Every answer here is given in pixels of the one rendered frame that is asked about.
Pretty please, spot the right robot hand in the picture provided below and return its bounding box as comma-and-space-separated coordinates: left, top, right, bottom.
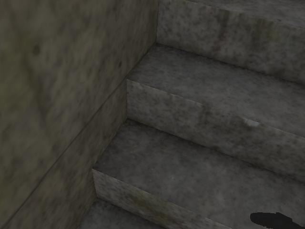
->
250, 212, 305, 229

